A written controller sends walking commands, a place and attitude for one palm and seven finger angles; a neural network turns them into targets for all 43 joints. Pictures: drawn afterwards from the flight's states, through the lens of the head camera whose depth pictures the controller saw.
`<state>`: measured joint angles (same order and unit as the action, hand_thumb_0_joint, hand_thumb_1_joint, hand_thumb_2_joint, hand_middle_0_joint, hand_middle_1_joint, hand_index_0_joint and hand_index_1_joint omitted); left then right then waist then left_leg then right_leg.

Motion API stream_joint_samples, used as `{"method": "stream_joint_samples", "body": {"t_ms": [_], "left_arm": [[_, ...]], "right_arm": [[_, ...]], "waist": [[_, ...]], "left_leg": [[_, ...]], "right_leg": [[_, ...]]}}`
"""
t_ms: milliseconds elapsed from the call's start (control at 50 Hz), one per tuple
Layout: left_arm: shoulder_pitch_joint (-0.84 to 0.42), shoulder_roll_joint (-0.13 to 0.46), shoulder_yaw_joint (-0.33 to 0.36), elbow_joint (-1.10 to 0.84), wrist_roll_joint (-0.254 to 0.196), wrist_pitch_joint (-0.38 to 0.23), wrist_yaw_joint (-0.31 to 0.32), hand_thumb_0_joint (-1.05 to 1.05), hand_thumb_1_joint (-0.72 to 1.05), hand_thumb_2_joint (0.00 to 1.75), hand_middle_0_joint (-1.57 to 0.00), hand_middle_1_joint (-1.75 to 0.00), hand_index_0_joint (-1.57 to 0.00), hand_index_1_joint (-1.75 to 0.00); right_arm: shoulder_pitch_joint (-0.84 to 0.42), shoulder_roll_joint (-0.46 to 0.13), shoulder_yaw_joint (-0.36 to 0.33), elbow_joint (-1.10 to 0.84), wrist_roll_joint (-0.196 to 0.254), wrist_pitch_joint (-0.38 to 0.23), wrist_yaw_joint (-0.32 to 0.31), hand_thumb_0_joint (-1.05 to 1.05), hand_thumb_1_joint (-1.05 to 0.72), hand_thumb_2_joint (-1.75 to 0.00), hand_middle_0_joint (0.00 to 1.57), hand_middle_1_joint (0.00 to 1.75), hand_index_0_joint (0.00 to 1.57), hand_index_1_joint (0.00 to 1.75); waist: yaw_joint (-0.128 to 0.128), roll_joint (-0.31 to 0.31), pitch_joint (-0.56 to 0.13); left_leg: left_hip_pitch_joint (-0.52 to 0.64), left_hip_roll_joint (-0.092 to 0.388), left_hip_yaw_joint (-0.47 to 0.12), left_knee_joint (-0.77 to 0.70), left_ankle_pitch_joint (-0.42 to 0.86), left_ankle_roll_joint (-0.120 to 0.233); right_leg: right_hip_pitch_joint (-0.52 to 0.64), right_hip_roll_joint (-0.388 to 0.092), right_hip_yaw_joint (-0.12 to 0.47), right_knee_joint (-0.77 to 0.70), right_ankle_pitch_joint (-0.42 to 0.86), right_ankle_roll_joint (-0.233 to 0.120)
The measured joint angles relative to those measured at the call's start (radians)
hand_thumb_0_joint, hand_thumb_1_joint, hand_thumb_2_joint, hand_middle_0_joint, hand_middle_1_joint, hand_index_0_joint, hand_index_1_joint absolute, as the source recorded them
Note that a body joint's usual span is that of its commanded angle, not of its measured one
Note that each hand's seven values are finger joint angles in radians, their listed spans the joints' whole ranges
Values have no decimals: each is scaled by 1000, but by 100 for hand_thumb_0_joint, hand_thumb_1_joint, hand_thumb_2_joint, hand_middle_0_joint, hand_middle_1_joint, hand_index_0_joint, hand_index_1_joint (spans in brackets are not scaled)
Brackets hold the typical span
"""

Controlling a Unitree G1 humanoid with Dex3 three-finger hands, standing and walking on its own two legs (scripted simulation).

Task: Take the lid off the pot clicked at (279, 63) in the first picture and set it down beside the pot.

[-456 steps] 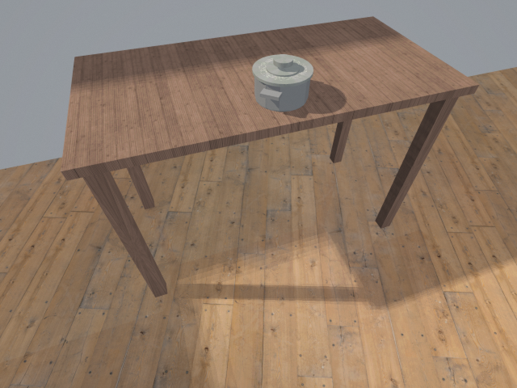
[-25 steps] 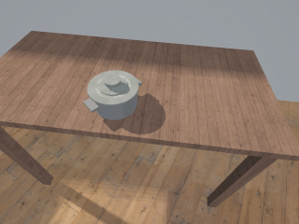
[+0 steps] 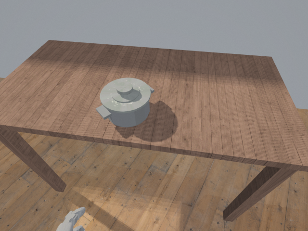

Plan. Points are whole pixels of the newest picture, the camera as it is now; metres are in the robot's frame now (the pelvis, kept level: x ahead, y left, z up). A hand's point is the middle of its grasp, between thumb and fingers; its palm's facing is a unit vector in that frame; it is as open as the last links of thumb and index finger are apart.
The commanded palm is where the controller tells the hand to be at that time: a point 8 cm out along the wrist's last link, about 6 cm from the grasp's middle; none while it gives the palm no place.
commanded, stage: lift the closed hand beside the body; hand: left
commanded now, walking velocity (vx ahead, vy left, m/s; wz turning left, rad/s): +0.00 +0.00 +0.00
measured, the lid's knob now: (124, 88) +0.50 +0.14 +0.09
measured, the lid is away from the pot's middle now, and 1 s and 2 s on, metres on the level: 0.00 0.00 0.00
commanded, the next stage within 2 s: raise the hand higher, near the body in 0.48 s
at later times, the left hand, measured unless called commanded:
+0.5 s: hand out of the picture +0.10 +0.21 +0.01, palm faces +0.26 -0.91 -0.31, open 3.0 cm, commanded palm +0.06 +0.26 +0.05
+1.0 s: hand (49, 217) +0.13 +0.22 +0.08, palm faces +0.26 -0.88 -0.39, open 3.1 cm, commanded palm +0.08 +0.26 +0.11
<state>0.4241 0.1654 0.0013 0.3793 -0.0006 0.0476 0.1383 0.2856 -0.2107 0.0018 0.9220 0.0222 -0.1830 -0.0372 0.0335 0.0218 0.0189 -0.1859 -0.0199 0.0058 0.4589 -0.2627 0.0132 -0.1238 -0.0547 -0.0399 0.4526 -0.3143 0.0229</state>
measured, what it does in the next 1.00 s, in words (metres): stands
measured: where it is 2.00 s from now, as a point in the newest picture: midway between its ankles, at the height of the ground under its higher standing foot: outside the picture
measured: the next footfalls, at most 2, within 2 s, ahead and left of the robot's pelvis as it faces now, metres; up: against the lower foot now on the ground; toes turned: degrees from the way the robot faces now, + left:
none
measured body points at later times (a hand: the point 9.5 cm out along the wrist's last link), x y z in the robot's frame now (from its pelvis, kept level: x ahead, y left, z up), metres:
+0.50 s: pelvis -0.03 -0.01 +0.00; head -0.04 -0.02 +0.45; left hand +0.09 +0.26 +0.03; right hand +0.19 -0.22 -0.06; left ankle -0.01 +0.11 -0.74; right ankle -0.05 -0.13 -0.74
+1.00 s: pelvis -0.02 +0.00 +0.00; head -0.04 -0.01 +0.45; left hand +0.11 +0.27 +0.10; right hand +0.18 -0.22 -0.06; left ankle -0.01 +0.11 -0.74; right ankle -0.05 -0.13 -0.74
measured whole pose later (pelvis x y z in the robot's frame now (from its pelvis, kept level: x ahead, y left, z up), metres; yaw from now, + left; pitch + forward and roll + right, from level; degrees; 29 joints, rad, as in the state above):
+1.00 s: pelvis -0.02 +0.00 +0.00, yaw -1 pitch -5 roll +0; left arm 0.67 0.28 0.16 -0.35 -0.01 -0.07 0.07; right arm 0.17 -0.21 0.00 0.61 -0.01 -0.16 -0.07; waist 0.07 0.04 0.04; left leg -0.12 0.00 0.01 0.44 -0.23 0.01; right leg -0.05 -0.03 -0.03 0.40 -0.26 0.02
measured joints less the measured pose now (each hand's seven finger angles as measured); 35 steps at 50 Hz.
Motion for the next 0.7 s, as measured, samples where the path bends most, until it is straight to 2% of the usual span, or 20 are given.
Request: {"method": "stream_joint_samples", "body": {"t_ms": [40, 100, 200, 300, 380, 520, 700], "left_arm": [[-20, -11, 24, -19, 26, -6, -4, 0, 91, 90, -30, -41, -31, -41], [16, -5, 38, -134, 18, 6, -38, 0, 91, 90, -39, -51, -40, -51], [106, 23, 40, -294, 0, -40, -67, 0, 90, 90, -58, -72, -59, -72], [136, 47, 57, -378, -18, -36, -73, 1, 90, 90, -79, -95, -80, -95], [159, 57, 71, -434, -24, -45, -70, 1, 90, 90, -96, -114, -97, -114], [202, 78, 104, -522, -25, -53, -71, 1, 90, 90, -119, -138, -119, -138], [250, 105, 142, -615, -15, -78, -69, 1, 90, 90, -128, -148, -128, -148]], "right_arm": [[-50, -5, -15, -50, -11, 10, 18, 1, -91, -90, 20, 30, 20, 30], [-123, -3, -20, -160, -17, 24, 28, 1, -91, -90, 20, 30, 20, 30], [-188, -13, -14, -323, -14, 39, 1, 1, -90, -90, 20, 30, 20, 30], [-202, -31, -6, -390, -17, 50, -30, 1, -90, -90, 20, 30, 20, 30], [-180, -25, 10, -390, -21, 57, -42, 0, -90, -90, 20, 30, 20, 30], [-119, 12, 33, -338, -26, 65, -42, 1, -90, -90, 20, 30, 20, 30], [-74, 18, 25, -284, -28, 52, -35, 1, -90, -90, 20, 30, 20, 31]], "waist": [[-20, 8, -31], [-33, 8, -42], [-16, 7, -49], [24, -1, -26], [38, -1, -13], [36, 8, 6], [24, 27, 22]], "left_leg": [[-27, -3, -4, 5, 9, 1], [-44, 7, 2, 13, 15, -4], [-57, 22, -6, 32, 18, -11], [-47, 32, -21, 35, 25, -17], [-25, 32, -30, 28, 29, -18], [18, 32, -23, 6, 33, -16], [45, 27, -4, -13, 34, -8]], "right_leg": [[-27, -4, -5, 9, 2, 6], [-51, 6, 2, 23, 8, 1], [-55, 21, -5, 25, 20, -7], [-32, 33, -19, 10, 32, -15], [-2, 34, -27, -7, 38, -17], [40, 34, -22, -33, 47, -15], [58, 27, -4, -45, 51, -6]]}}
